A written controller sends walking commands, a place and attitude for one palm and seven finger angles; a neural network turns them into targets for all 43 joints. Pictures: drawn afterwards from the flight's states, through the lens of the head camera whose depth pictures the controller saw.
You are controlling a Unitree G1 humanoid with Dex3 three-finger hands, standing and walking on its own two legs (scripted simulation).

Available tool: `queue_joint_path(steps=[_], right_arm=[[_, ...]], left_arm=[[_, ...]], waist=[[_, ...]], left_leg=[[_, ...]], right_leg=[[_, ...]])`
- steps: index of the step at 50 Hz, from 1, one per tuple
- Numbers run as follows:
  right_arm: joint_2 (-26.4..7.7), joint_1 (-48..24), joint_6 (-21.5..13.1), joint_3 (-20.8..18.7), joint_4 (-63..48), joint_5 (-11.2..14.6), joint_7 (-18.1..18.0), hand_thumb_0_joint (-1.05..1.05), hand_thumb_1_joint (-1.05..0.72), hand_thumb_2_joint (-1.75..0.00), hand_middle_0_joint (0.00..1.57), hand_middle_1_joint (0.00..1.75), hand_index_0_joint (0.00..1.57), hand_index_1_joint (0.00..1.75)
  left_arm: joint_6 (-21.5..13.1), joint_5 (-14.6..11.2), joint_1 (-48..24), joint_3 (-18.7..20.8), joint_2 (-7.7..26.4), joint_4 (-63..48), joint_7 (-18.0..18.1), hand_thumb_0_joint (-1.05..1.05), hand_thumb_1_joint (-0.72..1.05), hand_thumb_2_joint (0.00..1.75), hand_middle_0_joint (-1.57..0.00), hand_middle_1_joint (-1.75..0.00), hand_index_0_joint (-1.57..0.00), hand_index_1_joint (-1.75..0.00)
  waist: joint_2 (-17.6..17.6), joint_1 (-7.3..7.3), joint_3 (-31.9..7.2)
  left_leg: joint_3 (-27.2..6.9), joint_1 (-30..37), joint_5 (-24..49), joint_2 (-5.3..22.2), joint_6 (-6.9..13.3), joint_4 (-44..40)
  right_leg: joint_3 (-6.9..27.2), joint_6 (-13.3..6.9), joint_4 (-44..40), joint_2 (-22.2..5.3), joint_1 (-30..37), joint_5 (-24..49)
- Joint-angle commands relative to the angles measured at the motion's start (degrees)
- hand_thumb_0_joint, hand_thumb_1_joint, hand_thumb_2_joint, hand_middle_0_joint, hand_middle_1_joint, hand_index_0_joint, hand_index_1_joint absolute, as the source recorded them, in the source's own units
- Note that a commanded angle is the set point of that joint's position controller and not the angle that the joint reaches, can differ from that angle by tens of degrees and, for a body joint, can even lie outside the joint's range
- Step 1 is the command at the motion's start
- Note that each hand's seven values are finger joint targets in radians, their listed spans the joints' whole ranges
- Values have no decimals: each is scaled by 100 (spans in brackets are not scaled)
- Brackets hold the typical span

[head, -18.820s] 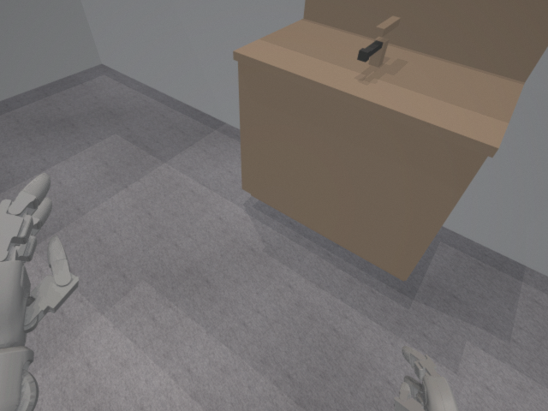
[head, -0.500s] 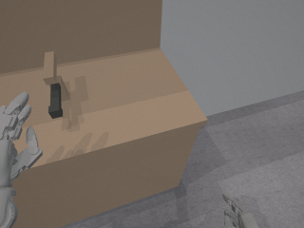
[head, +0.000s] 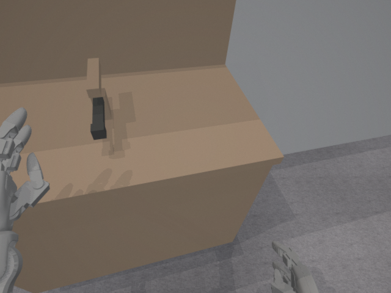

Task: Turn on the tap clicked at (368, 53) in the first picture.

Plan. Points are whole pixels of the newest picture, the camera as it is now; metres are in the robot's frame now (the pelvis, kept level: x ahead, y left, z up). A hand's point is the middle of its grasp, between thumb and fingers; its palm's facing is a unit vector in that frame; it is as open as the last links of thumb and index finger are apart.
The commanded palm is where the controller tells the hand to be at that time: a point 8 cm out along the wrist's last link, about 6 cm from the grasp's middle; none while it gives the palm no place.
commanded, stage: look again from close up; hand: left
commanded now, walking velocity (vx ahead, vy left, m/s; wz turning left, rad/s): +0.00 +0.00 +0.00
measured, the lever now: (98, 131) +0.41 +0.27 +0.08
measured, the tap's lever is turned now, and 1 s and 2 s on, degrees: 0 0 0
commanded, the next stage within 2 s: shuffle to correct the standing spot in 0.38 s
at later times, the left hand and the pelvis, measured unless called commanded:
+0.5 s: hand (53, 180) +0.23 +0.25 +0.16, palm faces +0.37 -0.87 -0.32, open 7.4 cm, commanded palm +0.17 +0.28 +0.18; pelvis +0.02 +0.00 +0.00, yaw +1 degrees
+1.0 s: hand (96, 160) +0.27 +0.20 +0.16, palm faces +0.32 -0.89 -0.31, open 7.4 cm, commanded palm +0.21 +0.24 +0.18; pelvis +0.05 -0.04 +0.00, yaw +0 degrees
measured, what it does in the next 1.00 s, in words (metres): shifts its weight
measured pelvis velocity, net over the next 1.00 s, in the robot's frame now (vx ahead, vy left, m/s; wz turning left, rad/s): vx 0.05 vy -0.04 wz -0.01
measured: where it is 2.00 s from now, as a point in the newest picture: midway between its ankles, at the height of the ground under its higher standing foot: outside the picture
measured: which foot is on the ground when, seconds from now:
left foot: down 0.00-1.00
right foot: down 0.00-1.00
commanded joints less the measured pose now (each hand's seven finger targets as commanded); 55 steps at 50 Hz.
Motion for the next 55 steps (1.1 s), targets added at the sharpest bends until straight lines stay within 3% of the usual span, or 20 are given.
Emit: queue_joint_path(steps=[1, 3, 4, 5, 9, 15, 23, 24, 25, 28, 33, 35, 37, 39, 40, 44, 45, 48, 52, 55], right_arm=[[-967, -396, -276, -433, -880, 59, -49, 0, -90, -90, 20, 30, 20, 30], [-939, -394, -266, -438, -873, 63, -37, 0, -90, -90, 20, 30, 20, 30], [-962, -459, -251, -437, -846, 62, -44, 0, -90, -90, 20, 30, 20, 30], [-919, -394, -228, -451, -827, 68, -60, 0, -90, -90, 20, 30, 20, 30], [-951, -508, -157, -491, -852, 109, -110, 0, -90, -90, 20, 30, 20, 30], [-950, -450, -61, -559, -914, 168, -187, 0, -90, -90, 20, 30, 20, 30], [-951, -552, -6, -598, -963, 184, -231, 0, -90, -90, 20, 30, 20, 30], [-964, -627, 3, -584, -952, 195, -237, 0, -90, -90, 20, 30, 20, 30], [-905, -534, 18, -579, -910, 170, -255, 0, -90, -90, 20, 30, 20, 30], [-873, -595, 37, -587, -882, 150, -287, 0, -90, -90, 20, 30, 20, 30], [-789, -630, 85, -521, -863, 134, -326, 0, -90, -90, 20, 30, 20, 30], [-753, -639, 100, -495, -847, 132, -346, 0, -90, -90, 20, 30, 20, 30], [-725, -650, 112, -493, -853, 128, -336, 0, -90, -90, 20, 30, 20, 30], [-727, -683, 101, -497, -854, 121, -331, 0, -90, -90, 20, 30, 20, 30], [-691, -629, 97, -494, -826, 106, -330, 0, -90, -90, 20, 30, 20, 30], [-655, -631, 98, -494, -791, 126, -308, 0, -90, -90, 20, 30, 20, 30], [-624, -552, 112, -500, -768, 111, -320, 0, -90, -90, 20, 30, 20, 30], [-622, -566, 147, -526, -800, 127, -357, 0, -90, -90, 20, 30, 20, 30], [-692, -639, 236, -564, -911, 153, -415, 0, -90, -90, 20, 30, 20, 30], [-729, -651, 312, -594, -924, 168, -434, 0, -90, -90, 20, 30, 20, 30]], left_arm=[[-385, -12, -706, 578, 1091, -1831, 27, 0, 90, 90, -20, -30, -20, -30], [-339, -62, -504, 660, 1117, -1855, 38, 0, 90, 90, -20, -30, -20, -30], [-310, -84, -421, 792, 1240, -1871, 50, 0, 90, 90, -20, -30, -20, -30], [-302, -103, -403, 686, 1093, -1871, 40, 0, 90, 90, -20, -30, -20, -30], [-224, -187, -95, 814, 1126, -1745, 49, 0, 90, 90, -20, -30, -20, -30], [-183, -217, 52, 663, 944, -1734, 32, 0, 90, 90, -20, -30, -20, -30], [-150, -209, 47, 718, 1078, -1997, 52, 0, 90, 90, -20, -30, -20, -30], [-139, -204, 69, 822, 1196, -2029, 68, 0, 90, 90, -20, -30, -20, -30], [-151, -208, 92, 696, 1032, -1978, 49, 0, 90, 90, -20, -30, -20, -30], [-143, -224, 10, 713, 1049, -1873, 44, 0, 90, 90, -20, -30, -20, -30], [-79, -179, -352, 531, 904, -1662, 37, 0, 90, 90, -20, -30, -20, -30], [-71, -139, -526, 428, 842, -1644, 41, 0, 90, 90, -20, -30, -20, -30], [-39, -104, -620, 426, 878, -1619, 51, 0, 90, 90, -20, -30, -20, -30], [-17, -110, -611, 529, 1025, -1724, 52, 0, 90, 90, -20, -30, -20, -30], [-21, -123, -579, 470, 944, -1726, 35, 0, 90, 90, -20, -30, -20, -30], [19, -201, -209, 726, 1187, -1872, 47, 0, 90, 90, -20, -30, -20, -30], [19, -223, -111, 713, 1116, -1895, 47, 0, 90, 90, -20, -30, -20, -30], [27, -284, 158, 866, 1185, -2053, 68, 0, 90, 90, -20, -30, -20, -30], [35, -287, 376, 898, 1156, -2161, 75, 0, 90, 90, -20, -30, -20, -30], [67, -251, 437, 883, 1119, -2114, 79, 0, 90, 90, -20, -30, -20, -30]], waist=[[704, -16, -725], [522, -15, -752], [542, -36, -899], [573, -45, -939], [603, -51, -1022], [432, -24, -979], [503, -25, -946], [630, -41, -991], [631, -39, -1008], [471, -44, -858], [616, -91, -374], [898, -117, -349], [791, -91, -359], [639, -87, -545], [570, -87, -616], [228, -90, -784], [108, -100, -863], [188, -121, -964], [670, -148, -960], [759, -161, -973]], left_leg=[[-867, -1009, -644, 800, -155, -1209], [-755, -831, -344, 682, -185, -964], [-738, -589, -28, 654, -216, -877], [-721, -537, 166, 677, -262, -857], [-690, -213, 759, 633, -322, -712], [-732, -158, 890, 714, -351, -833], [-748, -146, 827, 711, -338, -784], [-773, -36, 873, 716, -325, -801], [-755, -71, 808, 757, -351, -855], [-808, -175, -21, 795, -285, -975], [-1098, -530, -1385, 998, -98, -1314], [-1264, -487, -1614, 1137, -29, -1461], [-1200, -555, -1382, 1107, -14, -1297], [-934, -341, -854, 927, -64, -931], [-837, -322, -659, 884, -88, -783], [-419, -134, -189, 633, -178, -54], [-283, -175, -133, 601, -194, 40], [-127, -20, 52, 589, -218, -40], [-468, 384, 1002, 851, -133, -275], [-731, 446, 1402, 1056, -64, -229]], right_leg=[[493, 38, -65, -243, 1372, -290], [605, -16, -244, -354, 1252, -169], [637, -45, -237, -368, 1210, -26], [586, -46, -228, -399, 1245, 83], [629, -65, -303, -456, 1160, 389], [470, 0, -297, -447, 1220, 359], [558, 1, -370, -505, 1196, 326], [584, -4, -349, -490, 1139, 311], [488, 5, -324, -471, 1223, 270], [521, -15, -355, -392, 1051, -343], [554, -45, -270, -239, 596, -1278], [503, -43, -36, -145, 493, -1242], [559, -74, -39, -161, 584, -1009], [712, -147, -194, -261, 655, -778], [746, -193, -239, -325, 731, -708], [1218, -439, -542, -719, 772, -515], [1258, -499, -561, -814, 961, -366], [1238, -531, -511, -912, 1128, 27], [833, -354, 10, -592, 914, 431], [703, -283, 269, -438, 807, 539]])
